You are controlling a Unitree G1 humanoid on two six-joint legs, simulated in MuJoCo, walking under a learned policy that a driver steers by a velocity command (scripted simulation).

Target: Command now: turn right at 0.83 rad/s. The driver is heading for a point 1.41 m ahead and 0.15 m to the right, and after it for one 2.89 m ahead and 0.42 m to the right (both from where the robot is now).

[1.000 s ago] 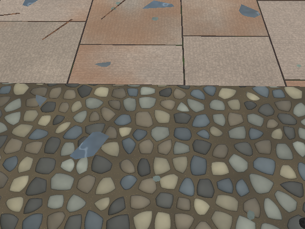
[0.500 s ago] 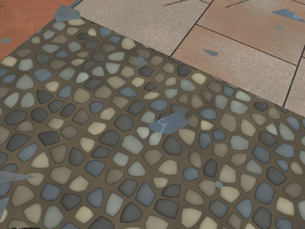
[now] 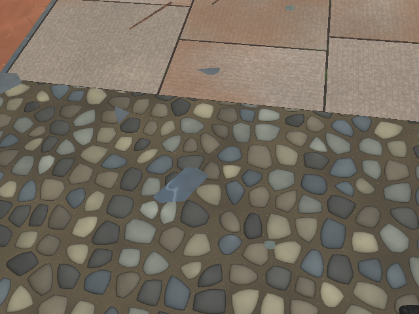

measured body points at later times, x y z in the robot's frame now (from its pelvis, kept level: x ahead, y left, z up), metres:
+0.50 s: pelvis +0.06 +0.03 +0.00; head +0.10 +0.02 +0.45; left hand +0.35 +0.22 -0.08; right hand +0.07 -0.30 -0.08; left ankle +0.13 +0.13 -0.74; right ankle -0.04 -0.07 -0.65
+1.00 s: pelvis +0.19 -0.07 -0.01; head +0.21 -0.09 +0.44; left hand +0.27 +0.20 -0.12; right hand +0.27 -0.38 -0.11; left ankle +0.34 +0.00 -0.66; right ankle +0.00 -0.11 -0.74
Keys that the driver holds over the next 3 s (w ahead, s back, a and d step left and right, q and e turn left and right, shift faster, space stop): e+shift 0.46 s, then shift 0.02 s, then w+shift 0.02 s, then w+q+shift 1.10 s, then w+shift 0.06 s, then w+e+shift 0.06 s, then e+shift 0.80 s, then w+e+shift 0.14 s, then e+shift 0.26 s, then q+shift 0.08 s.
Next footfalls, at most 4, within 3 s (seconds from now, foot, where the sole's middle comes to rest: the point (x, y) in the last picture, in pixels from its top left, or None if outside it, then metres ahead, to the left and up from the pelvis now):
0.34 left None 0.16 0.11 -0.77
0.72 right None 0.03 -0.13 -0.77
1.16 left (267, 285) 0.49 -0.08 -0.77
1.58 right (294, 162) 0.94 -0.21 -0.77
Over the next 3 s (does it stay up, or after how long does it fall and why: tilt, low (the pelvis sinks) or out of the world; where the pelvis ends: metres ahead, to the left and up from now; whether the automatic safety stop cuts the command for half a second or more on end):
stays up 1.28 -0.02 0.01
